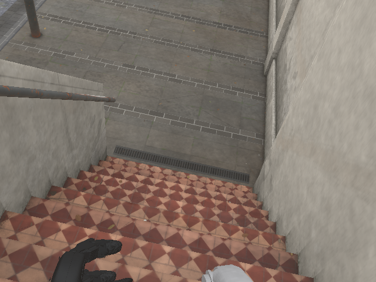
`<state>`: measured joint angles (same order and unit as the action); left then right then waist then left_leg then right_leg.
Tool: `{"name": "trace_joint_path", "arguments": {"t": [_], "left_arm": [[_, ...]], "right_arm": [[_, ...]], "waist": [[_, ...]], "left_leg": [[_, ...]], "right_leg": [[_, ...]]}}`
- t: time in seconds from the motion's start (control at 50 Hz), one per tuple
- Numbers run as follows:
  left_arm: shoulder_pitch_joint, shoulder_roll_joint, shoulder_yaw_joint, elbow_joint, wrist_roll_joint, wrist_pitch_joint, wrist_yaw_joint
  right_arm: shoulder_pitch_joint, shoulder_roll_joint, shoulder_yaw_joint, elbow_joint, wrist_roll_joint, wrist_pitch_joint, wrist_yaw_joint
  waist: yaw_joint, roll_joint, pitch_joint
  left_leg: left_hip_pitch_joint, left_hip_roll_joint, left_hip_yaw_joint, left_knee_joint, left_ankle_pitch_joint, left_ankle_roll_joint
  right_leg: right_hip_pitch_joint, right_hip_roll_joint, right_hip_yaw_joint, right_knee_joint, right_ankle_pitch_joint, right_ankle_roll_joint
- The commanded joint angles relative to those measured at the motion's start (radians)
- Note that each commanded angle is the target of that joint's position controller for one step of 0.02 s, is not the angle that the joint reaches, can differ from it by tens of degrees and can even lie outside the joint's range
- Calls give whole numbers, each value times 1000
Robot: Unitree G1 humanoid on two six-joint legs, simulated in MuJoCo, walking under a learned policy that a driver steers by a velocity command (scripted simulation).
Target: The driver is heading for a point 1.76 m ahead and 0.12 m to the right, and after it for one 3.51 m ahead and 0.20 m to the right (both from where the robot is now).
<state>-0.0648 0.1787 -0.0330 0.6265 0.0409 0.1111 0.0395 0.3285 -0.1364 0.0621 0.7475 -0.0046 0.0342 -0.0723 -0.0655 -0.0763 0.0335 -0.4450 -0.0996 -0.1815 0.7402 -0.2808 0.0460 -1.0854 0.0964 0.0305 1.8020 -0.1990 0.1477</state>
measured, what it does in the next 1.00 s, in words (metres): steps on the spot: right foot, then left foot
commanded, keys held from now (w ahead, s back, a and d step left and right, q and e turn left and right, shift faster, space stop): q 0.12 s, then no key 0.88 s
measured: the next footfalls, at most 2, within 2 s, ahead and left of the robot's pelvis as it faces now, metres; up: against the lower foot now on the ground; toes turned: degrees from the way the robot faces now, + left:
right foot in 0.26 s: +0.07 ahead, -0.15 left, +0.00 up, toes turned +12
left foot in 0.74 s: +0.13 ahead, +0.09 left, +0.00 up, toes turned +4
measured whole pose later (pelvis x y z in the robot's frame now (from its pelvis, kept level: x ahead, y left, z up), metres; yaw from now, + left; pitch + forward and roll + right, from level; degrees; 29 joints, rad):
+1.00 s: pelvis +0.08 -0.03 +0.02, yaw +8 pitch -2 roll +1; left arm 0.32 0.23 0.00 0.94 0.00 0.02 -0.01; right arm 0.25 -0.21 0.02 1.02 0.02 0.04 -0.01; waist 0.00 -0.02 0.02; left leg -0.20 -0.05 -0.05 0.40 -0.17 0.01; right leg -0.04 0.01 0.08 0.41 -0.34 -0.01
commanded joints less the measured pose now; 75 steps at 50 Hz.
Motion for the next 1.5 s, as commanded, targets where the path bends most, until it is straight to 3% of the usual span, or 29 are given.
{"name": "trace_joint_path", "arguments": {"t": [0.02,0.14,0.16,0.18,0.2,0.22,0.24,0.26,0.28,0.3,0.32,0.36,0.42,0.48,0.54,0.58,0.62,0.66,0.7,0.74,0.76,0.78,0.8,0.84,0.9,1.12,1.32,1.44,1.5], "left_arm": [[-68,39,15,-99,-7,-24,-2],[-40,90,15,-106,-16,-53,-26],[-24,88,7,-116,-44,-50,-36],[29,70,0,-98,-62,-54,-44],[129,72,4,-67,-74,-53,-48],[233,72,9,-40,-76,-41,-45],[298,98,21,-7,-55,-43,-37],[387,126,21,3,-76,-53,-46],[478,203,39,10,-72,-78,-51],[498,159,34,54,-58,-94,-39],[444,155,30,64,-45,-101,-28],[382,180,32,71,-15,-130,-20],[300,129,11,38,-25,-149,-32],[435,101,-7,73,-55,-137,-17],[572,109,-12,141,-40,-136,3],[576,131,-12,170,-39,-159,-3],[512,127,-18,174,-55,-176,-13],[416,123,-23,171,-61,-175,-22],[452,155,-3,213,-54,-153,-27],[561,176,15,257,-26,-123,-24],[616,173,26,275,-23,-115,-20],[636,161,30,280,-21,-118,-24],[620,130,28,289,-46,-111,-32],[459,149,43,268,-38,-93,-37],[428,97,41,265,-42,-88,-50],[414,116,40,324,-38,-101,-43],[411,107,41,364,-39,-115,-43],[419,120,60,369,-20,-111,-47],[419,139,75,352,-22,-114,-44]], "right_arm": [[-10,-188,-54,-107,-10,-11,-8],[-148,-239,-86,-194,-6,-8,47],[-115,-245,-95,-188,-17,8,54],[-113,-253,-101,-183,-21,20,59],[-127,-246,-101,-187,-33,30,61],[-81,-243,-101,-171,-40,47,54],[-17,-210,-105,-143,-25,45,58],[-32,-141,-102,-156,-24,36,62],[-184,-197,-122,-259,13,4,67],[-284,-264,-146,-247,14,-21,64],[-268,-230,-139,-222,24,-25,66],[-196,-162,-131,-159,5,-9,66],[-143,-160,-135,-119,-9,19,49],[-229,-117,-109,-131,-15,54,50],[-249,-70,-85,-100,-35,65,56],[-207,-79,-90,-39,-39,57,53],[-186,-95,-89,2,-30,62,45],[-181,-112,-85,39,-20,69,49],[-199,-113,-63,52,-5,61,68],[-141,-99,-47,90,23,29,84],[-100,-121,-53,133,14,19,76],[-51,-150,-59,155,14,8,66],[-110,-124,-52,170,21,3,60],[-104,-107,-43,182,23,-7,73],[-108,-129,-49,215,23,4,66],[-104,-166,-45,272,20,-13,60],[-123,-161,-50,311,23,-17,62],[-179,-178,-70,279,17,-6,61],[-211,-157,-72,251,9,-13,62]], "waist": [[8,209,-102],[34,255,-125],[22,265,-76],[12,288,-69],[44,297,-57],[81,260,-29],[68,99,-20],[80,-28,-39],[167,-191,42],[183,-74,102],[147,-86,100],[81,-157,6],[-12,-77,-118],[38,20,-67],[83,17,-49],[83,-30,-95],[53,-51,-82],[23,-68,-46],[70,-117,30],[103,-72,98],[134,-12,120],[134,49,73],[148,133,62],[67,122,-4],[81,135,-5],[70,84,-12],[68,66,1],[82,61,36],[94,-10,93]], "left_leg": [[229,209,-404,-258,58,207],[106,189,-410,-240,260,238],[127,148,-351,-291,201,223],[37,144,-366,-333,132,212],[-17,141,-392,-338,54,208],[18,127,-412,-339,-151,187],[-140,57,-318,-162,-275,138],[-389,-16,-145,157,-454,63],[-671,-141,-67,82,-522,18],[-704,-94,-123,62,-406,-24],[-645,-90,-102,66,-306,-42],[-498,-127,-34,464,-118,-67],[-443,-153,-28,970,-25,-85],[-619,-134,-24,999,-49,-108],[-610,-90,17,754,23,-128],[-417,-51,21,687,217,-111],[-289,-11,22,583,288,-93],[-93,51,59,418,271,-75],[41,86,122,135,40,-67],[170,73,164,-286,-99,-63],[273,122,99,-282,75,-60],[413,210,-4,-233,460,-37],[321,205,-28,-206,539,6],[305,202,-53,-341,506,3],[310,184,-29,-380,304,-15],[336,191,-24,-436,330,-8],[355,194,-22,-439,336,-6],[220,115,35,-399,-73,26],[128,66,102,-300,-99,42]], "right_leg": [[-3,-17,56,-215,105,2],[471,-31,48,-502,15,-84],[511,-14,4,-807,-246,-104],[695,-3,-23,-874,-245,-118],[828,-10,-21,-989,-248,-138],[917,-46,45,-1337,-349,-173],[1123,-75,92,-1372,-311,-188],[1275,-254,318,-1279,-285,-212],[1305,-405,683,-1419,1,-246],[1252,-395,749,-1455,-41,-223],[1191,-348,641,-1431,-80,-199],[979,-273,414,-1328,305,-221],[798,-269,305,-1274,616,-285],[873,-247,264,-1234,479,-277],[940,-205,244,-1211,484,-235],[876,-228,270,-1215,496,-248],[810,-251,266,-1237,491,-266],[712,-259,245,-1254,536,-269],[726,-258,223,-1323,549,-279],[795,-246,208,-1361,532,-245],[804,-241,241,-1364,533,-222],[763,-236,228,-1351,509,-201],[795,-198,168,-1414,220,-193],[913,-151,110,-1389,-44,-194],[947,-171,126,-1445,-35,-189],[972,-204,114,-1491,12,-160],[944,-215,111,-1511,29,-154],[939,-170,92,-1497,-239,-203],[909,-204,167,-1533,-348,-251]]}}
